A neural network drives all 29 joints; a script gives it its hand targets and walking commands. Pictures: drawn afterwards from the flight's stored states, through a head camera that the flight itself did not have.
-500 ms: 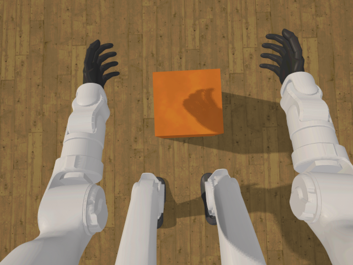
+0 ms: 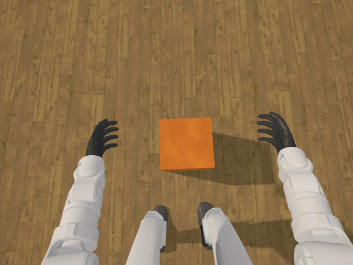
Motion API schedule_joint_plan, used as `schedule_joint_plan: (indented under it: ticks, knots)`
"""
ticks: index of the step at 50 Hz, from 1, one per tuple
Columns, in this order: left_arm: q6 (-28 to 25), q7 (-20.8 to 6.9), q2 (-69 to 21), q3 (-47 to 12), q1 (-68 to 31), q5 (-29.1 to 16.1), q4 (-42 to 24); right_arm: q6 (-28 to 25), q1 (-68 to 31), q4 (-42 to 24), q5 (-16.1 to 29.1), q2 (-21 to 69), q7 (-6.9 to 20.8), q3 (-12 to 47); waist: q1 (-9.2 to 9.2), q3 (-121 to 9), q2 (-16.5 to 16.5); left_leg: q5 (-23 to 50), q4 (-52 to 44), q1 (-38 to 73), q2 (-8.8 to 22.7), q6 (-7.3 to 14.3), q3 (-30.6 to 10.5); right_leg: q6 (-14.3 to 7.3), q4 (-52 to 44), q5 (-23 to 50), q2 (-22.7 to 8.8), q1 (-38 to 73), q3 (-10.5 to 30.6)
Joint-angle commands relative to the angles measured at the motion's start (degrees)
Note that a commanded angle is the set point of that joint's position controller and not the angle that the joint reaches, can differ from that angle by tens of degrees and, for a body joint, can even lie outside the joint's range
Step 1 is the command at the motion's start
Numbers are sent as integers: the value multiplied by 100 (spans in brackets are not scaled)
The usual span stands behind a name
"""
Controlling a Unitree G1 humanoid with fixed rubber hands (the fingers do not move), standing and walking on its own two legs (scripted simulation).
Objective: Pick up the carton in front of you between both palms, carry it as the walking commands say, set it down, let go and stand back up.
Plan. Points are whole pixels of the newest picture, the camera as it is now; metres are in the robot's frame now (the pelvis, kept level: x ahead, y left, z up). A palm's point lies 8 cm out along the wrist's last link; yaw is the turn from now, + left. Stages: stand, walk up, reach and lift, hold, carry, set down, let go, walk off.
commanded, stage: let go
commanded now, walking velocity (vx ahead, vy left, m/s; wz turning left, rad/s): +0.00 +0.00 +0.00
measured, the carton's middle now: (185, 147) +0.43 -0.02 -0.58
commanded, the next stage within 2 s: stand in 0.90 s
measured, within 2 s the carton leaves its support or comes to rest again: neither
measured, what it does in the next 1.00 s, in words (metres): rises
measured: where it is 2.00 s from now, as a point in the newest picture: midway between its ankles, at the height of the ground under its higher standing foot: (183, 235)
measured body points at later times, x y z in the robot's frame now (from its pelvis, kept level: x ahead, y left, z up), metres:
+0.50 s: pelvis +0.05 +0.01 +0.08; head +0.11 +0.01 +0.52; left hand +0.23 +0.24 -0.01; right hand +0.23 -0.23 -0.01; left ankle +0.02 +0.12 -0.67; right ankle +0.03 -0.11 -0.67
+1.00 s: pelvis +0.04 +0.01 +0.07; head +0.05 +0.01 +0.52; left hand +0.21 +0.27 -0.01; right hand +0.21 -0.25 -0.01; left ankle +0.02 +0.12 -0.67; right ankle +0.03 -0.11 -0.67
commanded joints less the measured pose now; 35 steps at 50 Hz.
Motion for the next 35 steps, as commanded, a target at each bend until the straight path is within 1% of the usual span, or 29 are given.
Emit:
schedule_joint_plan:
  ticks: [1, 6, 10, 14, 19, 21, 24, 30, 32, 35]
  knots:
    - [-258, -83, 505, -44, -44, -121, -736, -246, -98, -794, 133, -505, 27, 66, -26, -4050, -138, 2018, -564, 2356, -69, -56, 221, 135, -488, 2680, -76, 3700, 42]
    - [-463, -157, 503, -215, 1224, -199, -548, -446, 1219, -704, 231, -394, 27, 252, -6, -3436, -168, 2348, -998, 2869, -31, -51, 146, 145, -854, 3156, -125, 4358, 129]
    - [-601, -177, 546, -335, 2086, -247, -665, -585, 2110, -811, 276, -380, -5, 407, 10, -2900, -120, 2598, -1430, 3572, -6, -53, 79, 161, -1281, 3310, -122, 4797, 142]
    - [-693, -207, 594, -449, 2773, -295, -939, -672, 2849, -1100, 326, -394, -17, 547, 20, -2269, -69, 2721, -1924, 4402, 11, -60, 48, 163, -1804, 3177, -98, 5256, 107]
    - [-693, -271, 661, -585, 3526, -356, -1244, -665, 3666, -1419, 347, -428, 13, 681, 26, -1361, 0, 2676, -2559, 5501, 25, -63, 49, 176, -2480, 2697, -54, 5781, -3]
    - [-631, -298, 685, -653, 3685, -390, -1347, -605, 3838, -1518, 342, -437, 35, 724, 42, -925, 26, 2521, -2788, 5771, 40, -61, 63, 169, -2738, 2386, -24, 5951, -40]
    - [-473, -350, 723, -742, 3764, -404, -1432, -443, 3950, -1625, 352, -446, 77, 812, 45, -261, 24, 1994, -3049, 5914, 48, -37, 101, 152, -2988, 1875, -22, 6151, -80]
    - [-26, -441, 790, -756, 3708, -355, -1545, 20, 3886, -1782, 304, -498, 169, 837, 37, 698, 44, 980, -3293, 5896, 93, 9, 171, 131, -3132, 971, -42, 6393, -170]
    - [110, -455, 789, -741, 3672, -330, -1547, 159, 3837, -1795, 278, -517, 188, 824, 33, 896, 44, 799, -3294, 5866, 113, 17, 177, 129, -3101, 811, -37, 6451, -187]
    - [258, -459, 786, -719, 3684, -293, -1566, 314, 3859, -1822, 236, -521, 193, 805, 37, 997, 37, 808, -3255, 5924, 116, 28, 185, 128, -3049, 838, -19, 6560, -192]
